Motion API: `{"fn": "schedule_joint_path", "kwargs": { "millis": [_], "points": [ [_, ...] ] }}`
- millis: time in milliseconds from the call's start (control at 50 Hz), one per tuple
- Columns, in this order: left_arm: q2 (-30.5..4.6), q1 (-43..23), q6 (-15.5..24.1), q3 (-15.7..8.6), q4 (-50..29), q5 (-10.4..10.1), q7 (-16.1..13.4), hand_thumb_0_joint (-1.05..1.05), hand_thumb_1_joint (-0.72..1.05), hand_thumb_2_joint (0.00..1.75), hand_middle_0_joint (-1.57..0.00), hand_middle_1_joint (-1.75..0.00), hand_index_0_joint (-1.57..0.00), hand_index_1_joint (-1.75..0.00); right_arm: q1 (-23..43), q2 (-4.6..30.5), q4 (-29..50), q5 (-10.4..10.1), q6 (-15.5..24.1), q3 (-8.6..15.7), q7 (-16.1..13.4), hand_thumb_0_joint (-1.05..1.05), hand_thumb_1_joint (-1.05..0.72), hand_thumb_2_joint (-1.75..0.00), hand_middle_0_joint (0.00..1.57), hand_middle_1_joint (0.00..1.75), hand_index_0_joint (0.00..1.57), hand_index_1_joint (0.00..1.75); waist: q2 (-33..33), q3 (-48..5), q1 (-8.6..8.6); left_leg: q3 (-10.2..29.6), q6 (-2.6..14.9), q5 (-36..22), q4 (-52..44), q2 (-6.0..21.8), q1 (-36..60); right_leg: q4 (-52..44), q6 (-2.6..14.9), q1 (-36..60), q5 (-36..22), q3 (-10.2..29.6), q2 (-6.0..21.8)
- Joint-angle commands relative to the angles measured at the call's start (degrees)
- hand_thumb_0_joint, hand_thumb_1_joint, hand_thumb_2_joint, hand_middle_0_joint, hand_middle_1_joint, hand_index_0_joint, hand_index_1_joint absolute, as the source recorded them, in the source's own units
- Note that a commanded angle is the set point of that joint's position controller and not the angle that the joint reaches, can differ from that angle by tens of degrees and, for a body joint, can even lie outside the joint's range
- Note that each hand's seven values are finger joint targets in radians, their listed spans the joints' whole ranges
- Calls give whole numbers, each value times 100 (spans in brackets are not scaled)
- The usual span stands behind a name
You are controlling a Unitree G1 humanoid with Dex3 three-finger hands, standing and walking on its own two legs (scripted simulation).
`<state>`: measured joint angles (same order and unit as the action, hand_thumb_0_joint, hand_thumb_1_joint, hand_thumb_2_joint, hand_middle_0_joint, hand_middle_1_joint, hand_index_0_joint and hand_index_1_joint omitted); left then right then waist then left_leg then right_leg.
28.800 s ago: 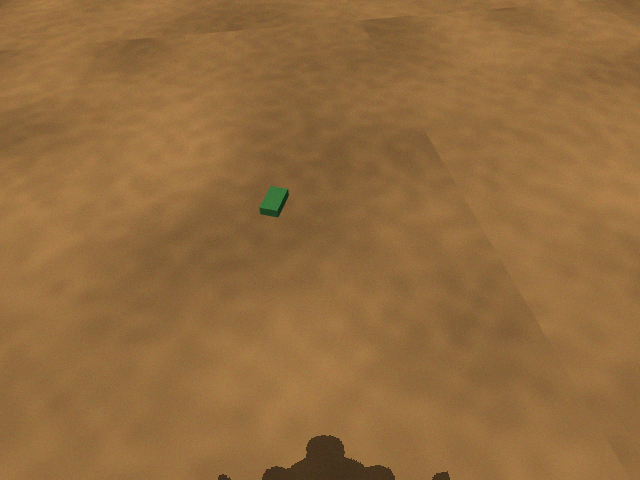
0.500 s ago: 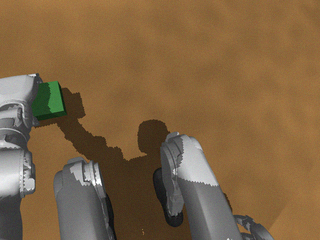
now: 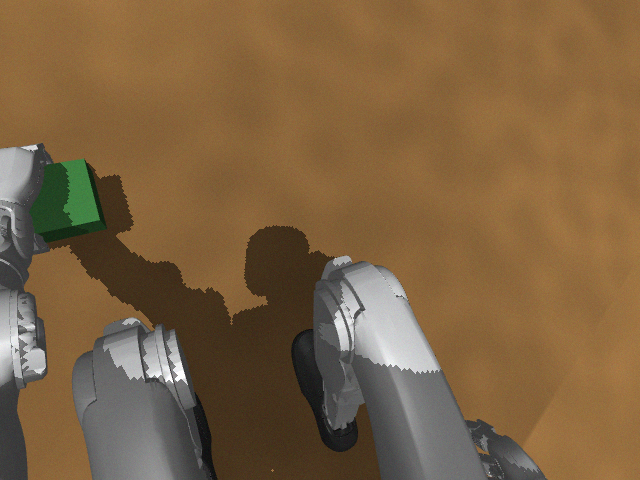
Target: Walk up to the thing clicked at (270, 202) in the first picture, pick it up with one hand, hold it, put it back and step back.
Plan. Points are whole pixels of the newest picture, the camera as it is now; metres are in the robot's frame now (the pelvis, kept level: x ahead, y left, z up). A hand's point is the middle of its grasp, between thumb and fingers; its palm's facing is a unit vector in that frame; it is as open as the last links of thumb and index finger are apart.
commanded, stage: rest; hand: left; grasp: from above
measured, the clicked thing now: (29, 207) +0.48 +0.26 -0.22
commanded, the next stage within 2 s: open in 1.34 s
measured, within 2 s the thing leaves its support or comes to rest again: neither
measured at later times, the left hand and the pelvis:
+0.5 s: hand (36, 213) +0.48 +0.26 -0.25, palm faces -0.47 -0.11 -0.87, open 11.3 cm; pelvis +0.00 +0.00 -0.01, yaw -3 degrees
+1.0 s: hand (46, 215) +0.48 +0.26 -0.27, palm faces -0.47 -0.12 -0.88, open 11.3 cm; pelvis +0.00 +0.01 -0.02, yaw -5 degrees
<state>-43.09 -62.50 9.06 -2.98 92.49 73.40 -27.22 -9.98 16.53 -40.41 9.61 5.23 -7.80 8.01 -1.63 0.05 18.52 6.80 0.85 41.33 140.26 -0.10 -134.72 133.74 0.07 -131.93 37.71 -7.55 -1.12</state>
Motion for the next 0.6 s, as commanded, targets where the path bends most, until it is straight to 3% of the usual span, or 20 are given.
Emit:
{"fn": "schedule_joint_path", "kwargs": {
  "millis": [0, 60, 80, 100, 120, 140, 160, 200, 220, 260, 280, 300, 320, 340, 380, 400, 420, 460, 480, 580],
  "points": [
    [-1345, -1993, -19, -136, -760, -15, -361, 0, 62, 94, -99, -80, -99, -80, -1391, 1504, -31, 33, 51, 427, 3, 0, -90, -90, 20, 30, 20, 30, 2223, -4041, 184, -326, 94, -1389, -1305, -12, 2825, -1179, 194, 2409, -1490, -269, -240],
    [-1465, -2043, -26, -203, -893, -31, -409, 0, 62, 94, -98, -77, -98, -77, -1410, 1563, -7, 36, 84, 399, 40, 0, -89, -89, 20, 30, 20, 30, 2332, -4161, 182, -282, 72, -1478, -1315, -7, 2870, -1145, 200, 2455, -1553, -307, -250],
    [-1318, -1837, -55, -154, -605, -36, -413, 0, 61, 92, -98, -76, -98, -76, -1381, 1551, -6, 49, 93, 385, 58, 0, -89, -89, 20, 30, 20, 30, 2281, -4004, 204, -270, 67, -1462, -1311, -2, 2824, -1117, 202, 2379, -1541, -332, -248],
    [-1128, -1845, -67, 1, -397, -34, -383, 0, 60, 91, -96, -76, -96, -76, -1345, 1526, -39, 67, 120, 352, 99, 0, -89, -89, 20, 30, 20, 30, 2060, -3716, 339, -253, 102, -1353, -1205, 23, 2694, -1124, 190, 2263, -1489, -345, -274],
    [-1507, -1992, -25, -272, -677, -37, -421, 0, 58, 92, -94, -76, -94, -76, -1442, 1658, -14, 83, 138, 374, 95, 0, -89, -89, 20, 30, 20, 30, 2010, -3826, 381, -242, 119, -1459, -1159, 19, 2670, -1161, 168, 2395, -1586, -362, -268],
    [-1593, -1946, -26, -319, -701, -26, -421, 0, 56, 91, -93, -76, -93, -76, -1485, 1709, 36, 74, 152, 357, 91, 0, -89, -89, 20, 30, 20, 30, 2157, -3902, 316, -243, 89, -1573, -1183, 0, 2755, -1122, 189, 2455, -1648, -358, -244],
    [-1399, -1884, -36, -168, -441, -45, -395, 0, 56, 87, -93, -75, -93, -74, -1374, 1654, 27, 106, 181, 307, 121, 0, -89, -89, 20, 30, 20, 30, 2126, -3671, 334, -223, 87, -1416, -1146, 19, 2638, -1090, 211, 2298, -1511, -376, -253],
    [-1626, -1871, -17, -327, -594, -8, -471, 0, 58, 90, -94, -75, -95, -75, -1405, 1728, 23, 99, 182, 316, 128, 0, -89, -89, 20, 30, 20, 30, 2393, -3826, 306, -153, 29, -1498, -1232, 32, 2886, -1051, 231, 2294, -1532, -439, -259],
    [-1467, -1933, -15, -186, -588, -40, -476, 0, 58, 90, -94, -77, -95, -76, -1347, 1661, 75, 95, 196, 253, 153, 0, -89, -89, 20, 30, 20, 30, 2335, -3884, 302, -155, 48, -1465, -1234, 33, 2852, -1042, 218, 2339, -1533, -442, -287],
    [-1599, -1906, -9, -288, -469, 12, -538, 0, 59, 91, -95, -78, -95, -77, -1411, 1743, 53, 116, 215, 272, 170, 0, -89, -89, 20, 30, 20, 30, 2334, -3775, 402, -129, 45, -1427, -1234, 34, 2807, -1036, 212, 2311, -1526, -473, -278],
    [-1431, -1861, -2, -187, -280, 0, -522, 0, 58, 89, -95, -75, -95, -74, -1331, 1758, 107, 129, 266, 235, 195, 0, -89, -89, 20, 30, 20, 30, 2270, -3448, 450, -101, 28, -1351, -1188, 42, 2752, -1001, 227, 2091, -1436, -492, -253],
    [-1740, -1794, 3, -404, -403, 28, -569, 0, 58, 90, -94, -74, -95, -74, -1424, 1817, 27, 136, 252, 273, 183, 0, -89, -89, 20, 30, 20, 30, 2358, -3631, 389, -99, 28, -1453, -1204, 51, 2890, -1027, 222, 2174, -1515, -503, -280],
    [-1868, -1898, 36, -428, -477, 59, -601, 0, 58, 90, -95, -74, -95, -74, -1391, 1869, 44, 140, 254, 259, 178, 0, -89, -89, 20, 30, 20, 30, 2486, -3660, 398, -101, 7, -1508, -1167, 51, 2889, -1010, 247, 2202, -1531, -500, -280],
    [-1796, -1901, 24, -407, -393, 104, -598, 0, 58, 89, -95, -74, -95, -73, -1447, 1801, 38, 180, 262, 201, 211, 0, -89, -90, 20, 30, 20, 30, 2456, -3682, 485, -138, 27, -1706, -1091, 55, 2932, -1001, 211, 2432, -1777, -481, -287],
    [-1840, -1821, 49, -475, -247, 102, -661, 0, 61, 90, -96, -75, -97, -75, -1397, 1862, 37, 213, 289, 188, 237, 0, -89, -89, 20, 30, 20, 30, 2340, -3434, 509, -132, 43, -1530, -1034, 48, 2682, -1032, 210, 2329, -1630, -504, -292],
    [-1657, -1917, 67, -326, -218, 65, -653, 0, 60, 90, -97, -75, -97, -75, -1315, 1829, 93, 222, 324, 153, 261, 0, -90, -90, 20, 30, 20, 30, 2296, -3358, 558, -124, 58, -1416, -1015, 55, 2656, -1051, 205, 2291, -1566, -498, -307],
    [-1995, -1938, 103, -505, -358, 87, -707, 0, 60, 90, -95, -75, -96, -75, -1380, 1908, 13, 227, 332, 162, 256, 0, -89, -90, 20, 30, 20, 30, 2435, -3492, 510, -113, 45, -1426, -1067, 64, 2701, -1077, 213, 2379, -1547, -516, -311],
    [-2012, -1928, 104, -510, -342, 140, -735, 0, 62, 89, -97, -76, -98, -75, -1367, 1902, 51, 249, 359, 141, 284, 0, -89, -90, 20, 30, 20, 30, 2523, -3561, 551, -104, 34, -1563, -1017, 76, 2842, -1019, 196, 2440, -1688, -540, -298],
    [-1865, -1807, 92, -425, -26, 160, -725, 0, 64, 89, -98, -76, -99, -75, -1371, 1926, 46, 277, 390, 115, 311, 0, -89, -90, 20, 30, 20, 30, 2331, -3278, 637, -91, 46, -1467, -937, 77, 2724, -1009, 194, 2308, -1617, -565, -302],
    [-2038, -1874, 150, -489, -128, 183, -832, 0, 66, 87, -98, -77, -100, -75, -1303, 2006, 49, 312, 467, 65, 385, 0, -89, -90, 20, 30, 20, 30, 2726, -3350, 629, 78, -58, -1572, -1062, 121, 3087, -896, 225, 2170, -1649, -677, -286]
  ]
}}
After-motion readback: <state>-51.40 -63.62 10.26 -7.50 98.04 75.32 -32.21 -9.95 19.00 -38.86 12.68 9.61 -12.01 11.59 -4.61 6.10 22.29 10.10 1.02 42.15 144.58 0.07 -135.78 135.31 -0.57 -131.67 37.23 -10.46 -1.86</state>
